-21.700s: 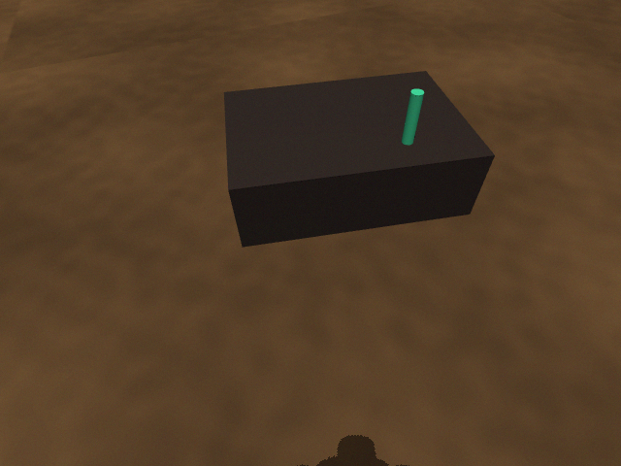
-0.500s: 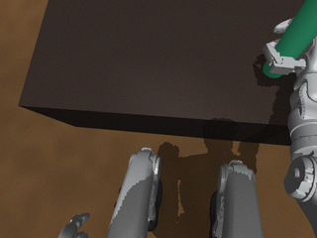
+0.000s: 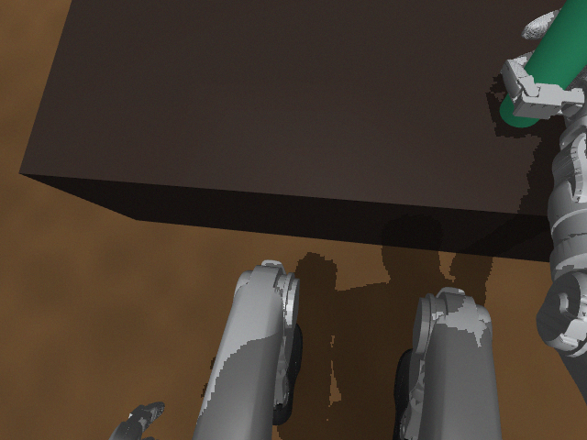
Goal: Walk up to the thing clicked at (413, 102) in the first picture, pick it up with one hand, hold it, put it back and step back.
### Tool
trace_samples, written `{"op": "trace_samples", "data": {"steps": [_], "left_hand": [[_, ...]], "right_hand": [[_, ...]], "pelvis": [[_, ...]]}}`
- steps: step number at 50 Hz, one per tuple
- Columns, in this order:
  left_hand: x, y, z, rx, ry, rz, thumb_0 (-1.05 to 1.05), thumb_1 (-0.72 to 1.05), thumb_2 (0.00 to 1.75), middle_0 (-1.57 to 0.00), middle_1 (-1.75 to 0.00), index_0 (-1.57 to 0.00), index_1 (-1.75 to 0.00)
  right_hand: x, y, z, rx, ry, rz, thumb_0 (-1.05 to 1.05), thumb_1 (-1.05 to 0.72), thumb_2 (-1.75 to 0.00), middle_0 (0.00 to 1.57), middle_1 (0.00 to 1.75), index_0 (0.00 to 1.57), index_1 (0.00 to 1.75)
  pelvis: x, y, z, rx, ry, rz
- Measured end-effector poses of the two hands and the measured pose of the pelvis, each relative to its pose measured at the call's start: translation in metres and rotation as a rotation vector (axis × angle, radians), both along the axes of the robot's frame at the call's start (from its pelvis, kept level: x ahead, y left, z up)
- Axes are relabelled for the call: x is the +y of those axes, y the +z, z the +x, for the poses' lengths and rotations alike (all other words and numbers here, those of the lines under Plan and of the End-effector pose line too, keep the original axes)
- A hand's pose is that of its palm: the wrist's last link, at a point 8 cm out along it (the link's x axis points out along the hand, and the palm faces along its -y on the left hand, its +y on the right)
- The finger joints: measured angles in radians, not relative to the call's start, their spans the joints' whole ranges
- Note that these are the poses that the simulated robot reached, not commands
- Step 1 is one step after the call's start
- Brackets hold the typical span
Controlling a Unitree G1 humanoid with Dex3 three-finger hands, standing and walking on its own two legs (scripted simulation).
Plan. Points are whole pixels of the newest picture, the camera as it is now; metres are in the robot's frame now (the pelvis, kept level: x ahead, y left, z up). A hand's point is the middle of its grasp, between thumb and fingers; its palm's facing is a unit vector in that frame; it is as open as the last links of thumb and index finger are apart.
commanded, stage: lower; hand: right
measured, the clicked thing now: (566, 47) +0.56 -0.19 +0.04
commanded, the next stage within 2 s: loosen in 0.20 s
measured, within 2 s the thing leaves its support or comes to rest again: rests again in 0.06 s
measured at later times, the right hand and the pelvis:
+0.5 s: hand (533, 74) +0.56 -0.18 -0.01, palm faces +0.08 +1.00 -0.03, open 6.7 cm; pelvis +0.00 +0.00 -0.02, yaw +0 degrees
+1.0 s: hand (541, 67) +0.56 -0.18 +0.00, palm faces +0.08 +1.00 -0.03, open 14.3 cm; pelvis -0.01 +0.00 -0.02, yaw +1 degrees
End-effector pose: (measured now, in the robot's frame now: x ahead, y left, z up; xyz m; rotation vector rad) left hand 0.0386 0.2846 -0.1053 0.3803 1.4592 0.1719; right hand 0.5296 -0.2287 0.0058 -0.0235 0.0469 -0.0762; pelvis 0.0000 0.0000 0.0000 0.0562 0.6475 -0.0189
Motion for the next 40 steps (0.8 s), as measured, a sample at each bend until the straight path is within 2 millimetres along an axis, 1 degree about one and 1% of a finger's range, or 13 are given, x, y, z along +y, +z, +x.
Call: {"op": "trace_samples", "data": {"steps": [10, 21, 25, 28, 31, 36, 40], "left_hand": [[0.001, -0.006, -0.004, 0.018, -0.005, 0.012, 0.00, 0.90, 0.89, -0.20, -0.30, -0.20, -0.30], [0.002, -0.013, -0.006, 0.023, -0.007, 0.008, 0.00, 0.91, 0.89, -0.20, -0.30, -0.20, -0.30], [0.003, -0.014, -0.006, 0.024, -0.006, 0.006, 0.00, 0.92, 0.88, -0.21, -0.30, -0.21, -0.30], [0.003, -0.014, -0.005, 0.024, -0.007, 0.005, 0.00, 0.93, 0.87, -0.21, -0.31, -0.21, -0.29], [0.004, -0.014, -0.005, 0.023, -0.007, 0.005, 0.00, 0.93, 0.88, -0.20, -0.31, -0.21, -0.29], [0.005, -0.013, -0.005, 0.019, -0.006, 0.007, 0.00, 0.92, 0.88, -0.20, -0.31, -0.21, -0.30], [0.005, -0.013, -0.005, 0.016, -0.007, 0.008, 0.00, 0.91, 0.89, -0.20, -0.31, -0.21, -0.30]], "right_hand": [[-0.001, -0.011, 0.002, 0.005, 0.000, 0.001, 0.01, -0.04, -1.11, 0.96, 1.07, 0.93, 1.08], [-0.001, -0.012, 0.005, -0.008, 0.001, -0.004, 0.01, -0.03, -1.09, 0.96, 1.06, 0.94, 1.07], [-0.001, -0.012, 0.005, -0.006, -0.003, -0.004, 0.01, -0.03, -0.97, 0.99, 1.00, 0.96, 1.01], [-0.002, -0.010, 0.005, -0.011, -0.003, -0.005, 0.01, -0.01, -0.84, 1.01, 0.93, 0.99, 0.94], [-0.002, -0.007, 0.006, -0.017, -0.002, -0.003, 0.01, 0.02, -0.71, 1.00, 0.85, 0.98, 0.85], [-0.002, -0.004, 0.007, -0.022, -0.003, -0.001, 0.01, 0.12, -0.49, 0.88, 0.67, 0.86, 0.67], [-0.002, -0.003, 0.008, -0.023, -0.003, -0.001, 0.00, 0.20, -0.37, 0.75, 0.54, 0.73, 0.53]], "pelvis": [[-0.001, -0.009, -0.001, -0.005, -0.001, 0.005], [0.000, -0.016, -0.002, -0.008, -0.002, 0.006], [0.000, -0.017, -0.002, -0.009, -0.002, 0.005], [0.001, -0.017, -0.002, -0.009, -0.001, 0.004], [0.001, -0.016, -0.002, -0.010, -0.001, 0.003], [0.002, -0.016, -0.003, -0.010, 0.001, 0.004], [0.002, -0.017, -0.003, -0.012, 0.002, 0.006]]}}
